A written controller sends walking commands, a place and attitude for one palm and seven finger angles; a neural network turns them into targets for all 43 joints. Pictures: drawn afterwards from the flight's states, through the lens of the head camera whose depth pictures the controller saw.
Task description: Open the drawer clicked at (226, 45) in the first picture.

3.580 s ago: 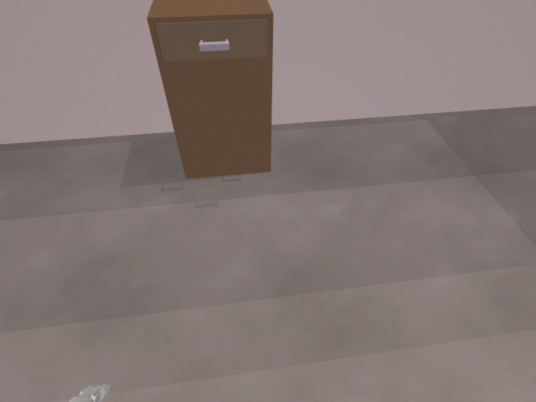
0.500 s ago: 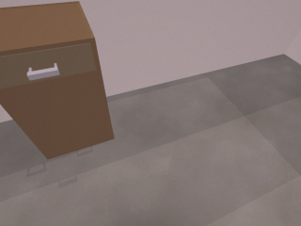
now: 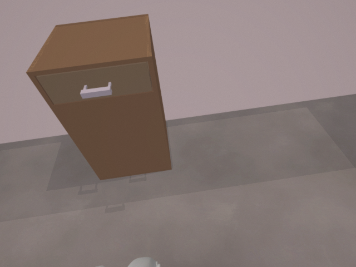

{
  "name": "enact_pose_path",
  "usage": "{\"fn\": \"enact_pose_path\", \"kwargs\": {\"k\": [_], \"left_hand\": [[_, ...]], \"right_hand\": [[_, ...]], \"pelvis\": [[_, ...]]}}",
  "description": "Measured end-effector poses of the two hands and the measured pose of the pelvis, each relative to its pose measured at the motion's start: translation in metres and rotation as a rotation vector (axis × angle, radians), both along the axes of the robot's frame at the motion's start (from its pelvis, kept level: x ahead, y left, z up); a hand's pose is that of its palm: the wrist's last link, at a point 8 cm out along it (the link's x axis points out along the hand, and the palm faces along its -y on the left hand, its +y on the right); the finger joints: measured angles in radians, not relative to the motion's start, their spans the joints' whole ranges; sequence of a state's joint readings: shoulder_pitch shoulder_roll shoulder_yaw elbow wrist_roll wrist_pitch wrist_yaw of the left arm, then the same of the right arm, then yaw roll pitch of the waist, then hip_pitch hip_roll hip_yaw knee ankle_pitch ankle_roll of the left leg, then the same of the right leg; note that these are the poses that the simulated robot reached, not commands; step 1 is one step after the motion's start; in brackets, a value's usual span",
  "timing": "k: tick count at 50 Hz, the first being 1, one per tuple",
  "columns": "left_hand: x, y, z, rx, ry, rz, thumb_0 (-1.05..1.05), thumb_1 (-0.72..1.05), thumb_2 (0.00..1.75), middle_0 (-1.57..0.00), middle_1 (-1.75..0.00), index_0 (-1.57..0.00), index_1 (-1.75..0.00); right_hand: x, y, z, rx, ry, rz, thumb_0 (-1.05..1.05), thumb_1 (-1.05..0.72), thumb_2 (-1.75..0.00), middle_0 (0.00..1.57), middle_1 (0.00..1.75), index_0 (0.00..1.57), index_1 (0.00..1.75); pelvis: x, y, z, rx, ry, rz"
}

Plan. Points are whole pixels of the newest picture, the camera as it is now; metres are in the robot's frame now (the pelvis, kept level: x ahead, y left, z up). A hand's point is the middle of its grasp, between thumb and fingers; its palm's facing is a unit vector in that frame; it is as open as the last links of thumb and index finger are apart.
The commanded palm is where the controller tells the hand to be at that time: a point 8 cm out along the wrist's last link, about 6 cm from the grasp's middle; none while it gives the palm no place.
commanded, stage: turn to face it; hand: left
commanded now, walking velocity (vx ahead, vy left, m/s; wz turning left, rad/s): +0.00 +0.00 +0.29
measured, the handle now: (97, 89) +0.76 +0.36 -0.04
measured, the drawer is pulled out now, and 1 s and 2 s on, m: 0.00 0.00 0.00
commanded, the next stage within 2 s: take the last steps up to it in 0.14 s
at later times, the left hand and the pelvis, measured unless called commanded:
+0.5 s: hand out of the picture -0.02 +0.23 -0.18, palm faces +0.22 -0.96 -0.19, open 7.4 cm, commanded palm none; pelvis +0.02 +0.04 +0.00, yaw +9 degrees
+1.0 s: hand out of the picture +0.10 +0.17 -0.16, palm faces +0.22 -0.96 -0.19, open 7.3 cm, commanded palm none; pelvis +0.15 +0.01 +0.01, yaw +10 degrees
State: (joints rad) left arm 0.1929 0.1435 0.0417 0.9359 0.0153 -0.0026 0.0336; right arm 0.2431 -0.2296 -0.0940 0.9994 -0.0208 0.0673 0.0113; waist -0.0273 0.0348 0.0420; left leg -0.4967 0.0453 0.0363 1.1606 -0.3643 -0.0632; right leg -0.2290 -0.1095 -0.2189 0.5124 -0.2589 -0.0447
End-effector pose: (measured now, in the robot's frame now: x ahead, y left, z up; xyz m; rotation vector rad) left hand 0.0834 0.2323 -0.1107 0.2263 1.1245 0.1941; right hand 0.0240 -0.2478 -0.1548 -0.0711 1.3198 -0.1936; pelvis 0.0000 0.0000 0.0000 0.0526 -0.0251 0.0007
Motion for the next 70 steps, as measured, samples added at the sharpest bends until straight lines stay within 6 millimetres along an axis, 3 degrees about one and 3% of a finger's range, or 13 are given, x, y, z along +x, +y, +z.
{"fn": "enact_pose_path", "kwargs": {"k": [7, 14, 19, 23, 28, 35, 39, 42, 49, 55, 60, 64, 70], "left_hand": [[-0.068, 0.014, -0.013, -0.011, 0.129, 0.126, 0.00, 0.91, 0.89, -0.21, -0.30, -0.20, -0.30], [-0.137, 0.035, -0.041, -0.068, 0.273, 0.243, 0.00, 0.91, 0.89, -0.21, -0.30, -0.20, -0.30], [-0.152, 0.045, -0.047, -0.100, 0.321, 0.270, 0.00, 0.91, 0.89, -0.20, -0.30, -0.20, -0.30], [-0.134, 0.047, -0.039, -0.118, 0.278, 0.257, 0.00, 0.91, 0.89, -0.20, -0.30, -0.19, -0.30], [-0.093, 0.042, -0.033, -0.117, 0.219, 0.222, 0.00, 0.91, 0.89, -0.20, -0.30, -0.19, -0.30], [-0.010, 0.024, -0.031, -0.076, 0.123, 0.149, 0.00, 0.91, 0.89, -0.20, -0.30, -0.19, -0.30], [0.017, 0.010, -0.027, -0.063, 0.057, 0.167, 0.00, 0.91, 0.89, -0.20, -0.30, -0.20, -0.30], [0.016, 0.004, -0.021, -0.057, 0.076, 0.209, 0.00, 0.92, 0.89, -0.21, -0.30, -0.20, -0.30], [0.001, -0.015, -0.020, -0.111, 0.230, 0.242, 0.00, 0.92, 0.89, -0.20, -0.30, -0.20, -0.30], [-0.005, -0.022, -0.030, -0.186, 0.334, 0.305, 0.00, 0.91, 0.89, -0.21, -0.30, -0.20, -0.30], [0.003, -0.005, -0.050, -0.234, 0.419, 0.347, 0.00, 0.91, 0.89, -0.21, -0.30, -0.20, -0.30], [0.037, 0.024, -0.057, -0.220, 0.429, 0.321, 0.00, 0.91, 0.89, -0.21, -0.30, -0.20, -0.30], [0.125, 0.065, -0.045, -0.142, 0.290, 0.263, 0.00, 0.91, 0.89, -0.20, -0.30, -0.19, -0.30]], "right_hand": [[0.056, 0.000, 0.010, -0.041, -0.041, 0.131, 0.00, -0.91, -0.90, 0.19, 0.30, 0.20, 0.29], [0.110, 0.037, 0.020, -0.086, -0.146, 0.262, 0.00, -0.91, -0.90, 0.19, 0.30, 0.20, 0.29], [0.114, 0.065, 0.030, -0.086, -0.172, 0.314, 0.00, -0.91, -0.90, 0.20, 0.30, 0.20, 0.29], [0.100, 0.075, 0.030, -0.065, -0.145, 0.289, 0.00, -0.92, -0.90, 0.20, 0.30, 0.21, 0.29], [0.077, 0.061, 0.023, -0.062, -0.078, 0.234, -0.01, -0.94, -0.90, 0.20, 0.30, 0.21, 0.30], [0.035, 0.033, -0.006, -0.014, 0.111, 0.147, 0.00, -0.92, -0.90, 0.20, 0.30, 0.21, 0.29], [0.035, 0.020, -0.012, 0.008, 0.205, 0.152, 0.00, -0.92, -0.90, 0.20, 0.30, 0.20, 0.29], [0.062, 0.016, -0.004, 0.011, 0.191, 0.162, 0.01, -0.92, -0.90, 0.20, 0.30, 0.20, 0.29], [0.155, 0.026, 0.009, 0.006, 0.053, 0.187, 0.01, -0.91, -0.90, 0.19, 0.30, 0.20, 0.29], [0.241, 0.059, 0.012, -0.001, -0.028, 0.259, 0.01, -0.92, -0.90, 0.19, 0.30, 0.20, 0.29], [0.312, 0.097, 0.008, -0.027, -0.119, 0.319, 0.00, -0.92, -0.90, 0.19, 0.30, 0.20, 0.29], [0.335, 0.119, 0.010, -0.035, -0.152, 0.306, 0.00, -0.92, -0.90, 0.20, 0.30, 0.20, 0.29], [0.345, 0.121, 0.019, -0.064, -0.115, 0.255, -0.02, -0.95, -0.90, 0.20, 0.30, 0.21, 0.29]], "pelvis": [[0.000, 0.002, 0.000, -0.013, 0.014, 0.062], [-0.002, 0.026, -0.013, -0.058, 0.027, 0.115], [0.001, 0.036, -0.009, -0.052, 0.010, 0.135], [0.010, 0.040, -0.001, -0.055, 0.005, 0.148], [0.026, 0.039, 0.001, -0.039, 0.003, 0.147], [0.063, 0.016, -0.011, -0.014, 0.004, 0.130], [0.084, 0.005, -0.014, -0.033, -0.010, 0.158], [0.101, 0.000, -0.005, -0.029, -0.008, 0.158], [0.143, 0.006, 0.005, -0.039, 0.005, 0.165], [0.181, 0.029, 0.001, -0.059, 0.009, 0.178], [0.220, 0.059, -0.016, -0.078, 0.011, 0.178], [0.240, 0.075, -0.018, -0.048, 0.005, 0.161], [0.262, 0.084, -0.004, -0.037, 0.010, 0.154]]}}
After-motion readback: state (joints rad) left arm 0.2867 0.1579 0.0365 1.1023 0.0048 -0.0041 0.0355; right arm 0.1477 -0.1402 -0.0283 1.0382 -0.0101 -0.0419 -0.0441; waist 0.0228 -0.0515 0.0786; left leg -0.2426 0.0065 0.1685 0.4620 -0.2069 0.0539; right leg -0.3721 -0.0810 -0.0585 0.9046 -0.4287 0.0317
